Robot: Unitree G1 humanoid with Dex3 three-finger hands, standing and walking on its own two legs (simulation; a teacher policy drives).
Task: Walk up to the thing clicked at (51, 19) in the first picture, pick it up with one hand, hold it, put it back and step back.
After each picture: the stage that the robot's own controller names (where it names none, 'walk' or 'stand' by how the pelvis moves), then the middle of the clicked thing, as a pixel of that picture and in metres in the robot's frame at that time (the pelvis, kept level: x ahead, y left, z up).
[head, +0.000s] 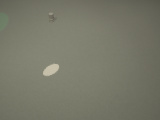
stand; (51, 17) +1.88 +0.40 -0.72
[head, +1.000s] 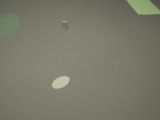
walk; (64, 25) +1.75 +0.17 -0.69
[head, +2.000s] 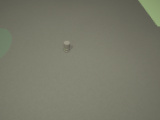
walk; (66, 46) +1.19 +0.15 -0.69
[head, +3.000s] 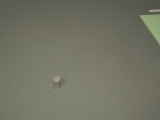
walk; (57, 82) +0.78 +0.18 -0.70
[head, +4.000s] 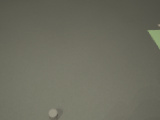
walk; (53, 115) +0.50 +0.18 -0.70
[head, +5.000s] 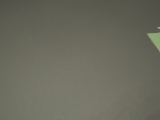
stand; out of the picture +0.42 +0.21 -0.72
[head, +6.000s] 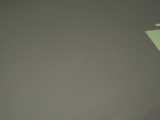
walk; out of the picture +0.40 +0.22 -0.73
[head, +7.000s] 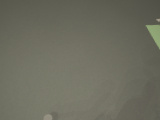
walk; out of the picture +0.39 +0.17 -0.71
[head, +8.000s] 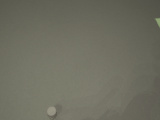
walk; (52, 113) +0.40 +0.17 -0.70
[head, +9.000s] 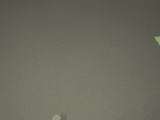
stand; out of the picture +0.50 +0.18 -0.71
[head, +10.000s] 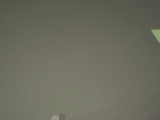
stand; out of the picture +0.46 +0.19 -0.73
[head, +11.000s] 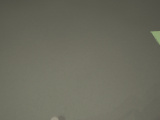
stand; out of the picture +0.46 +0.21 -0.73
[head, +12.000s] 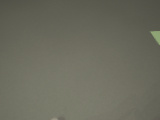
stand; out of the picture +0.46 +0.21 -0.73
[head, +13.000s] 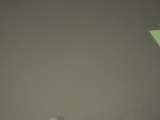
go down; out of the picture +0.45 +0.21 -0.73
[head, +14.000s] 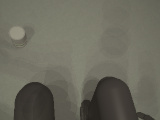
go down; (18, 37) +0.55 +0.21 -0.35
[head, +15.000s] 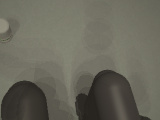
approach; (2, 31) +0.55 +0.24 -0.31
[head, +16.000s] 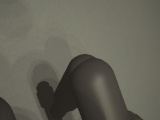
close in; out of the picture +0.53 +0.30 -0.24
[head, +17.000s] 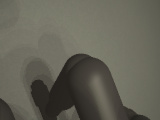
close; out of the picture +0.52 +0.30 -0.25
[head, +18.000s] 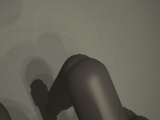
close; out of the picture +0.50 +0.29 -0.25
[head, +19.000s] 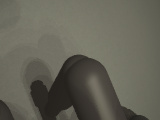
close; out of the picture +0.50 +0.29 -0.26
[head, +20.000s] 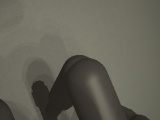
close; out of the picture +0.49 +0.29 -0.26
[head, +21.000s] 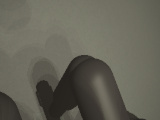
lift; out of the picture +0.49 +0.28 -0.26
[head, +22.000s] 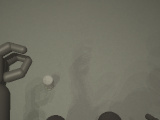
lift; (48, 83) +0.52 +0.19 -0.53
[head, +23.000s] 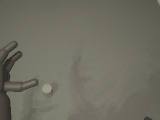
close in; (47, 91) +0.50 +0.19 -0.60
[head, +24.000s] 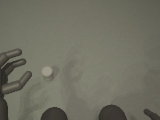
hold; (47, 74) +0.54 +0.19 -0.48
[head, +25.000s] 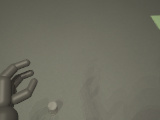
stand; (52, 108) +0.49 +0.18 -0.66
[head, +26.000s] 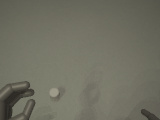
hold; (54, 95) +0.50 +0.18 -0.60
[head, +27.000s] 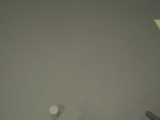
hold; (54, 112) +0.48 +0.18 -0.66
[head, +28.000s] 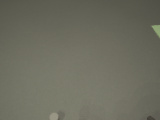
stand; (54, 119) +0.46 +0.17 -0.66
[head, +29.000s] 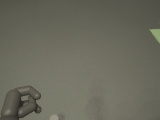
crouch; out of the picture +0.48 +0.17 -0.67
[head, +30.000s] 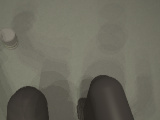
crouch; (9, 39) +0.56 +0.21 -0.35
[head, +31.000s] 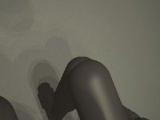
lower; out of the picture +0.53 +0.29 -0.26
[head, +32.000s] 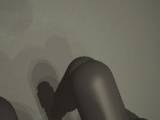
lower; out of the picture +0.53 +0.30 -0.25
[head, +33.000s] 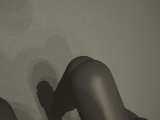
lower; out of the picture +0.53 +0.30 -0.26
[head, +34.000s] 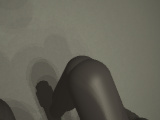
lower; out of the picture +0.53 +0.30 -0.26
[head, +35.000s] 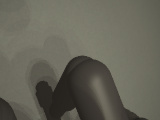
draw back; out of the picture +0.53 +0.30 -0.26
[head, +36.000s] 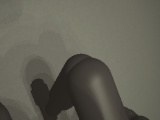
withdraw; out of the picture +0.52 +0.30 -0.25
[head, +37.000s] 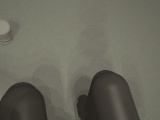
walk; (3, 32) +0.55 +0.24 -0.30
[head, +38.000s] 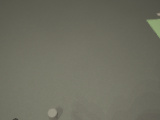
stand; (53, 115) +0.48 +0.18 -0.65
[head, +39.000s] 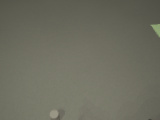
stand; (54, 117) +0.49 +0.18 -0.67
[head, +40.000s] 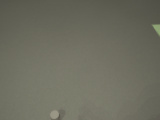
stand; (55, 117) +0.48 +0.18 -0.67
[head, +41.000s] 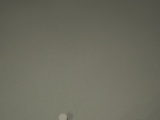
stand; out of the picture +0.50 +0.17 -0.72
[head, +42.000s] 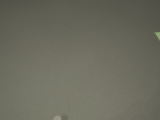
stand; out of the picture +0.48 +0.20 -0.73
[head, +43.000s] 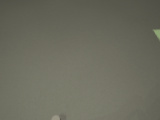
walk; out of the picture +0.47 +0.21 -0.73
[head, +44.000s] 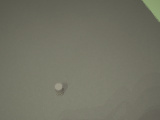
walk; (59, 89) +0.62 +0.21 -0.70
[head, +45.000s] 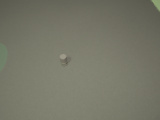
walk; (63, 60) +0.95 +0.24 -0.71
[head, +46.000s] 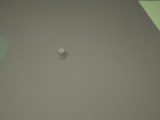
stand; (61, 54) +1.11 +0.19 -0.71
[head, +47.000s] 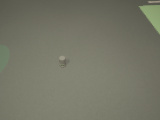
stand; (62, 61) +1.08 +0.20 -0.73
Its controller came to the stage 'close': yes
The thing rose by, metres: 0.01
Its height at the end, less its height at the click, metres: +0.00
